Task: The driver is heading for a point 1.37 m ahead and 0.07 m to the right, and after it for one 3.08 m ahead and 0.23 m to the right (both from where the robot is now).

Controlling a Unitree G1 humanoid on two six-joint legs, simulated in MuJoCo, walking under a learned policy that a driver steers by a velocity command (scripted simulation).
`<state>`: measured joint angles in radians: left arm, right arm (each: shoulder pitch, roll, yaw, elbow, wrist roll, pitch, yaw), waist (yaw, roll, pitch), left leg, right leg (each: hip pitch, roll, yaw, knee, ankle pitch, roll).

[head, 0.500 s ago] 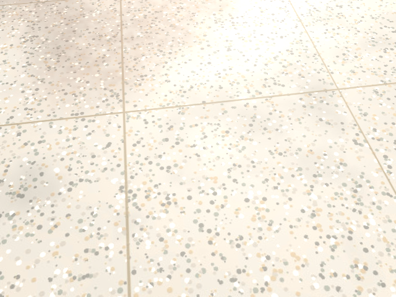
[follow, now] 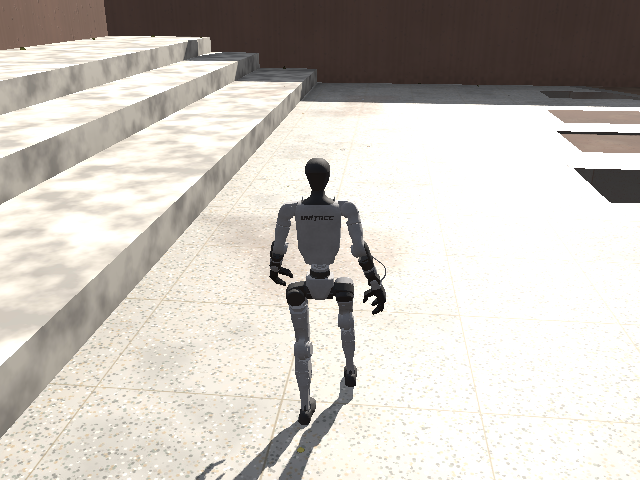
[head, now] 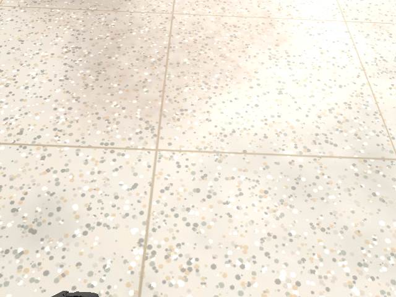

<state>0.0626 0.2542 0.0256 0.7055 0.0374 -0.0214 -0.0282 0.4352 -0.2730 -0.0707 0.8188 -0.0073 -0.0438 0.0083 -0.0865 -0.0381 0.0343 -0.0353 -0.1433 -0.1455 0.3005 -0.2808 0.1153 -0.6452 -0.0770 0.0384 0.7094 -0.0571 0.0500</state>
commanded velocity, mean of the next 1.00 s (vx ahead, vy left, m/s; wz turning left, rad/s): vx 0.50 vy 0.00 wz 0.15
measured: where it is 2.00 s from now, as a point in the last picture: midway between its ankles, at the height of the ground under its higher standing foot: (160, 151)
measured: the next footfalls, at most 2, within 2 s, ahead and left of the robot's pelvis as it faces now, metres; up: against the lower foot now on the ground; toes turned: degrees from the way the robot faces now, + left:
right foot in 0.12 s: +0.24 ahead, -0.13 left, +0.00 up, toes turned +5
left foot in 0.62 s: +0.47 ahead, +0.11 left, +0.00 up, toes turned +11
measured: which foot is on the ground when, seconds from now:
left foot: down 0.00-0.12, up 0.14-0.60, down 0.62-1.00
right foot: up 0.00-0.10, down 0.12-0.64, up 0.66-1.00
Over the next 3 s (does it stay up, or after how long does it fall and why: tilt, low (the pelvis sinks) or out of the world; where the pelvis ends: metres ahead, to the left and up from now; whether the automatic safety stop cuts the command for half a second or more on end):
stays up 1.60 0.01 0.00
